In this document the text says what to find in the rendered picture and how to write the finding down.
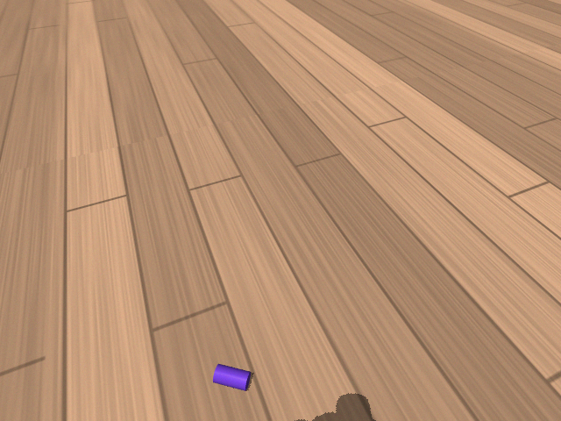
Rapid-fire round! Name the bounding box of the can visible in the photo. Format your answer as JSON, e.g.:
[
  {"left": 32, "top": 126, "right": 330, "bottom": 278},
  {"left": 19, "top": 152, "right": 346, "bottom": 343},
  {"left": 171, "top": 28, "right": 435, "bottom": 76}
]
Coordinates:
[{"left": 213, "top": 364, "right": 251, "bottom": 391}]

